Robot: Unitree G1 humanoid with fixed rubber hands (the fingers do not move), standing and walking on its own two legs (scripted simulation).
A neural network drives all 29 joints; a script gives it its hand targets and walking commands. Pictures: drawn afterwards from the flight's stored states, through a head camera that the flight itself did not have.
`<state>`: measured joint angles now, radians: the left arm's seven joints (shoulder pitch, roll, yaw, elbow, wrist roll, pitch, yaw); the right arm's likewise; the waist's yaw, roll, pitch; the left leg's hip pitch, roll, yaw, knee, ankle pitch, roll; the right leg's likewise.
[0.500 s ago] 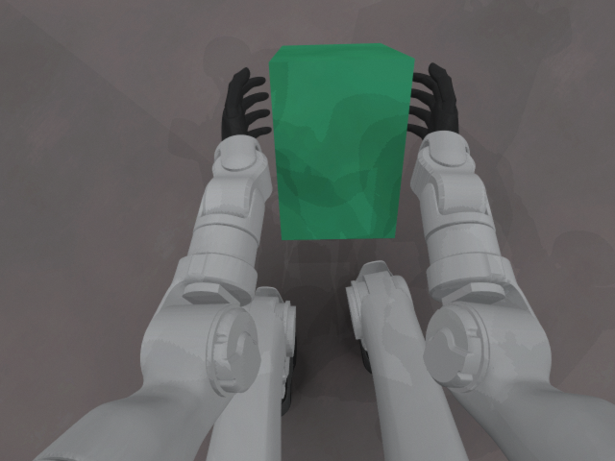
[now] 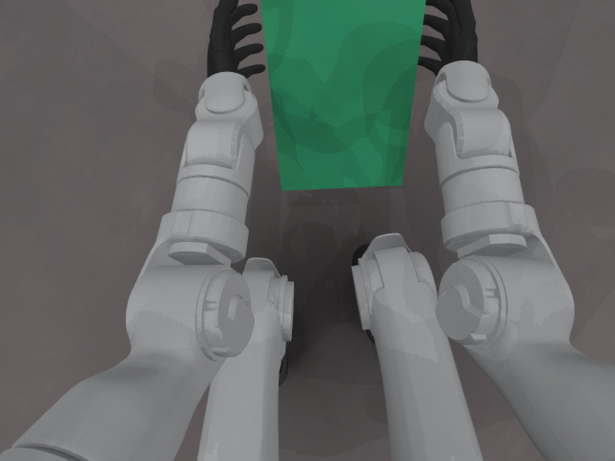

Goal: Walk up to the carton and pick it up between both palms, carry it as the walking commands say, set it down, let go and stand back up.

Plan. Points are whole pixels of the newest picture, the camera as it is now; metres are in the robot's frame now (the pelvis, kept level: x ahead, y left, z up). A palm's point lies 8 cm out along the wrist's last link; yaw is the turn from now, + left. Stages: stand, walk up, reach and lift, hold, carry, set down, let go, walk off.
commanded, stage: set down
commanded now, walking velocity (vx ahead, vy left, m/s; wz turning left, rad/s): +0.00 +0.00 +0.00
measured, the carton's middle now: (335, 72) +0.55 -0.09 -0.23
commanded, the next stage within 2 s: none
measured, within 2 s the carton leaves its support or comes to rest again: neither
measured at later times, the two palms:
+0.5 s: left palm (240, 68) +0.56 +0.04 -0.19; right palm (439, 58) +0.53 -0.21 -0.19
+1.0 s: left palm (238, 56) +0.58 +0.04 -0.20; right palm (437, 42) +0.55 -0.22 -0.20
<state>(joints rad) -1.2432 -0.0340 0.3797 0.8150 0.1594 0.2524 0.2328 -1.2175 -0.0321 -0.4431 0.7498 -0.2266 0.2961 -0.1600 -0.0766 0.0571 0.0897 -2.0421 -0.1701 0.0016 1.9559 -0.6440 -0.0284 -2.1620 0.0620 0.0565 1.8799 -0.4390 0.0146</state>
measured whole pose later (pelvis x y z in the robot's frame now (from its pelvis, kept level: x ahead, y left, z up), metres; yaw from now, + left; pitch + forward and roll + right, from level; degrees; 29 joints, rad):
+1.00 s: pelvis +0.01 +0.01 -0.05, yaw +0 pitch +42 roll +1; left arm -1.49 0.02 0.43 0.85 0.23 0.20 0.14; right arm -1.44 -0.16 -0.57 0.83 -0.23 0.23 0.05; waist -0.10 0.03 0.28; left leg -2.18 -0.21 0.00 2.16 -0.72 -0.02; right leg -2.28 0.03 0.03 2.07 -0.52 0.02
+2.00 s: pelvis +0.02 +0.01 -0.06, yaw +0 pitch +44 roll +0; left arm -1.51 0.03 0.43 0.91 0.25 0.15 0.08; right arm -1.44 -0.18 -0.64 0.87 -0.26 0.17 0.10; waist -0.10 0.03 0.25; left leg -2.20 -0.21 -0.01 2.18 -0.74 -0.02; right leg -2.31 0.02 0.02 2.09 -0.55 0.02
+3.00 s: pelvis -0.01 -0.01 -0.07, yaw +1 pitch +35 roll +0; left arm -1.58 0.30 0.06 1.10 -0.12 0.13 0.11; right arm -1.53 -0.37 -0.29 1.20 0.11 0.06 -0.06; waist -0.09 0.02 0.41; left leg -2.16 -0.17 -0.02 2.21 -0.67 -0.05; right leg -2.26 0.00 -0.03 2.11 -0.47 -0.03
